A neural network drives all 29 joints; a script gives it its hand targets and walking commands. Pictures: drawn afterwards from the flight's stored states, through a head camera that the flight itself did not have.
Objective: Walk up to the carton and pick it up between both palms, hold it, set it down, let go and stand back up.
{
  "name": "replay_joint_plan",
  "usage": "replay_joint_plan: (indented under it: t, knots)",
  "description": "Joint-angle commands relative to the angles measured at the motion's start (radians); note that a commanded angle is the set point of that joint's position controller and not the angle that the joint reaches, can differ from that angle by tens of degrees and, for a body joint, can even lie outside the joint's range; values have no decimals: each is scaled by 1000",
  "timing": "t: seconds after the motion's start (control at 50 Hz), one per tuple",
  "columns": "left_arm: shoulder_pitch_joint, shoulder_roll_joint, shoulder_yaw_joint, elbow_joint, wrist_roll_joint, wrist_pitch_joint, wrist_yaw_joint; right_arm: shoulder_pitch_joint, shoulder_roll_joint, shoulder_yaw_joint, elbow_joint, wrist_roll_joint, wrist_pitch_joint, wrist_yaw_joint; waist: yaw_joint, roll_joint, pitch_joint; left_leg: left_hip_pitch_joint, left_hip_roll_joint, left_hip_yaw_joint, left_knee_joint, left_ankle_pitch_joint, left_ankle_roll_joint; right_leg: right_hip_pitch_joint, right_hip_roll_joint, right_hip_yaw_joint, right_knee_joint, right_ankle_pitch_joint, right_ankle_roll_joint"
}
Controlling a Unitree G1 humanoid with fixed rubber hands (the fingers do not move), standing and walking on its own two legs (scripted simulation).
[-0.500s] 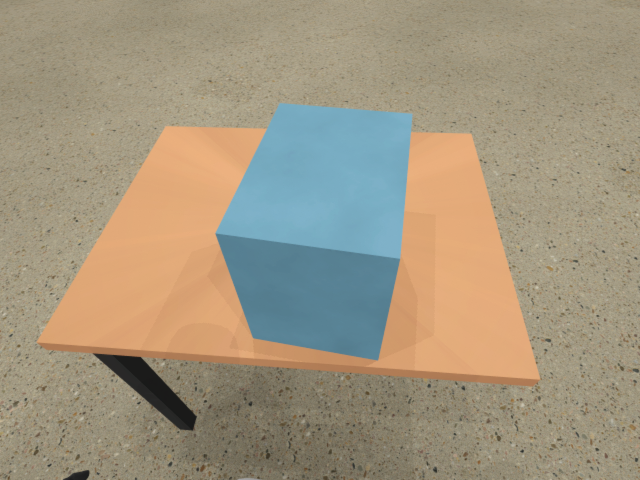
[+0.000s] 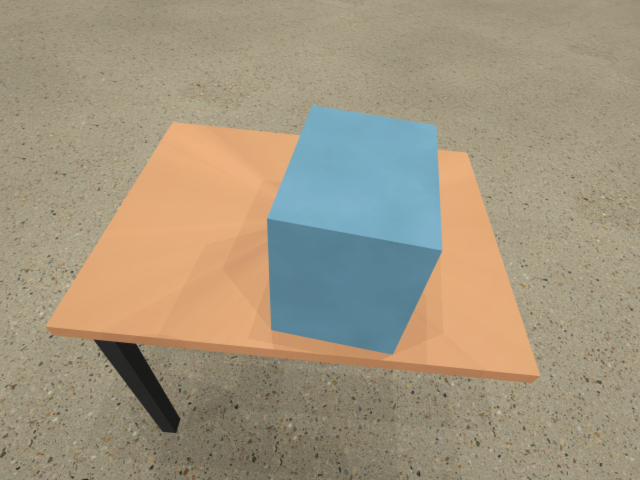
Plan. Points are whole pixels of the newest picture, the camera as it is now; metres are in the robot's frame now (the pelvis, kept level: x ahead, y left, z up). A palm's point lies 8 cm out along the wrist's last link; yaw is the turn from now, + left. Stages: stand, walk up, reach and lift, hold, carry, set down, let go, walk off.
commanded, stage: walk up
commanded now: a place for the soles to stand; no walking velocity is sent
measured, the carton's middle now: (352, 229) +0.50 -0.05 +0.02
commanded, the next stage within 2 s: reach and lift in 1.42 s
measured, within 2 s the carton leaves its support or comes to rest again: neither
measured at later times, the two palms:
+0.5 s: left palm out of the picture +0.12 +0.31 -0.09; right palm out of the picture +0.06 -0.33 -0.09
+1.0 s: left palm out of the picture +0.12 +0.30 -0.09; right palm out of the picture +0.08 -0.34 -0.09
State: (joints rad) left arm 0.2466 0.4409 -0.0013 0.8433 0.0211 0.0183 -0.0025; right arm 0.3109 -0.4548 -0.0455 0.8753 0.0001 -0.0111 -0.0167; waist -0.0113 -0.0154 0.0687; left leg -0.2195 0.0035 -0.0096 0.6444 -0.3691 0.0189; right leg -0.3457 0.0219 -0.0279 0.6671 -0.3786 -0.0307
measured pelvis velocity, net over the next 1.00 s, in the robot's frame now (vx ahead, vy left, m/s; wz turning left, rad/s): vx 0.01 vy -0.01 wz -0.04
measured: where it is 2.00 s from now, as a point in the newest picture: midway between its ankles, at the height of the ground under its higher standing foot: outside the picture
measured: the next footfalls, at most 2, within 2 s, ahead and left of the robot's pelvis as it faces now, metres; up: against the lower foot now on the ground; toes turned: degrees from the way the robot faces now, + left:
right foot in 0.26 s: +0.10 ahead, -0.12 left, +0.00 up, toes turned -1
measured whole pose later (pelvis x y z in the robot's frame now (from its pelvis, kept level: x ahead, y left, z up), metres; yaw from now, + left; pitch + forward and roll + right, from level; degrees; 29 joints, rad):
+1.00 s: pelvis +0.01 -0.01 +0.00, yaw -2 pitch -2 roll +0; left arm 0.18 0.42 0.00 0.88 0.02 -0.02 0.00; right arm 0.21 -0.42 -0.03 0.88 0.00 -0.04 -0.02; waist -0.01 -0.01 0.07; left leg -0.20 0.00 0.01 0.58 -0.35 0.01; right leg -0.32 0.02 0.00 0.57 -0.21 -0.02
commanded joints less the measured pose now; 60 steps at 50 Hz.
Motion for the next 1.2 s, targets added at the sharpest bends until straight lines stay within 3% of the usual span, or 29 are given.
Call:
replay_joint_plan:
  t: [0.0,0.04,0.1,0.12,0.18,0.2,0.22,0.24,0.28,0.3,0.34,0.38,0.4,0.46,0.5,0.56,0.64,0.68,0.72,0.76,0.8,0.84,0.86,0.96,0.98,1.02,1.08,1.16,1.18]
  knots:
    - [12,157,66,28,-36,-11,-11,-115,-209,-47,-32,-31,-61,-13,33,145,53,28,219,-292,-405,20,65,-136,4,174,121,-8,25]
    - [-49,137,62,22,-29,-11,-10,-53,-186,-45,-31,-25,-63,-10,-16,182,7,86,203,-240,-319,328,66,-79,1,117,69,-20,38]
    - [-90,130,48,-1,-37,-18,-3,-47,-189,-45,-37,-23,-56,-18,-28,212,-5,139,203,-182,-194,688,60,-70,-7,102,7,-29,21]
    - [-62,119,49,2,-35,-27,2,-39,-190,-44,-44,-14,-49,-18,-10,224,-64,169,215,-190,-177,707,86,-26,-4,65,-27,2,12]
    - [-40,115,47,10,-31,-35,1,-93,-158,-37,-57,-5,-37,-19,4,218,-80,103,190,-145,-122,664,60,79,-22,37,-184,142,-8]
    - [-30,119,52,15,-27,-37,5,-108,-156,-36,-56,-8,-34,-16,37,167,-70,34,189,-143,-123,541,65,169,-38,56,-246,230,-12]
    - [-15,130,57,27,-18,-48,7,-112,-145,-31,-49,2,-31,-15,44,132,-85,-10,171,-114,-99,379,49,242,-89,111,-288,286,-24]
    - [-33,181,58,15,-8,-60,10,-113,-124,-19,-67,2,-31,-10,23,29,-119,-77,111,-89,-62,266,23,298,-182,257,-258,423,-55]
    - [-62,209,64,19,-13,-61,7,-81,-115,-26,-38,6,-18,-4,11,-6,-108,-38,10,-6,-29,-95,7,187,-283,400,-285,234,-154]
    - [-83,205,57,20,-12,-60,6,-55,-109,-21,-31,9,-19,-5,-4,-60,-86,-28,23,-32,-72,-64,11,154,-281,373,-286,235,-165]
    - [-113,161,44,18,-16,-53,-1,-54,-131,-22,-17,-6,-35,-2,-15,-31,-70,57,70,-75,-220,-24,35,47,-199,279,-278,146,-87]
    - [-132,122,36,16,-24,-48,-7,-98,-183,-27,-15,-17,-53,-2,4,-15,-70,17,177,-216,-320,55,68,56,-95,157,-174,160,-15]
    - [-129,118,40,31,-19,-45,-11,-125,-193,-26,-25,-18,-53,-1,20,-36,-49,-30,185,-204,-288,75,76,98,-64,132,-175,135,-2]
    - [-94,131,45,32,-26,-54,-12,-166,-165,-20,-24,-16,-50,-2,37,14,-72,-57,140,-128,-243,121,50,174,-101,155,-195,266,-19]
    - [-137,152,48,21,-20,-57,-6,-113,-154,-20,-6,-7,-47,0,8,-50,-112,-19,97,-98,-222,139,33,203,-136,190,-214,299,-40]
    - [-151,137,38,11,-27,-53,-3,-130,-143,-13,2,-16,-44,1,14,22,-87,24,113,-118,-269,162,36,136,-141,195,-205,292,-49]
    - [-126,140,37,30,-25,-54,-5,-160,-161,-14,1,-14,-45,-3,14,-15,-138,53,124,-96,-230,285,32,199,-123,165,-201,405,-31]
    - [-140,148,36,27,-24,-53,-3,-143,-143,-14,3,-9,-39,2,6,54,-149,52,109,-78,-231,209,23,199,-139,185,-201,367,-43]
    - [-165,147,33,27,-27,-51,0,-142,-123,-7,4,-8,-39,0,3,-4,-122,55,120,-102,-248,168,28,168,-146,193,-217,354,-49]
    - [-171,139,41,24,-23,-54,-2,-165,-144,-12,8,-14,-39,3,8,29,-116,38,139,-127,-290,141,38,170,-122,178,-220,261,-34]
    - [-154,144,34,38,-32,-45,-5,-196,-153,-16,-3,-7,-42,-1,19,69,-83,47,134,-104,-247,290,23,151,-126,185,-223,422,-30]
    - [-169,142,32,31,-29,-47,-4,-163,-156,-21,10,-2,-36,-2,2,19,-132,59,138,-100,-233,324,18,193,-127,169,-215,453,-27]
    - [-156,143,40,25,-29,-45,-4,-175,-156,-19,2,-4,-34,-3,14,-14,-129,49,133,-92,-234,289,19,194,-127,168,-223,431,-22]
    - [-161,140,40,31,-24,-39,-7,-190,-169,-16,-10,-11,-27,4,23,26,-47,-2,127,-119,-280,53,33,108,-117,198,-281,161,-22]
    - [-176,136,41,30,-20,-43,-9,-182,-148,-17,-9,-15,-27,4,-1,-7,-86,32,132,-112,-280,68,32,109,-132,210,-287,166,-30]
    - [-178,129,50,26,-19,-39,-11,-202,-153,-29,-9,-18,-27,3,16,15,-35,-24,134,-114,-271,28,40,95,-111,203,-274,134,-24]
    - [-178,149,47,34,-14,-41,-11,-190,-160,-18,6,-10,-32,5,11,-40,-46,-15,111,-104,-254,39,30,116,-130,217,-289,152,-32]
    - [-176,132,37,29,-20,-39,-14,-174,-156,-20,3,-15,-35,4,9,25,-61,16,127,-111,-294,61,32,109,-129,209,-270,197,-24]
    - [-185,148,47,34,-19,-39,-14,-182,-170,-21,6,-10,-36,5,19,-8,-45,-21,121,-124,-283,82,33,126,-115,211,-265,180,-23]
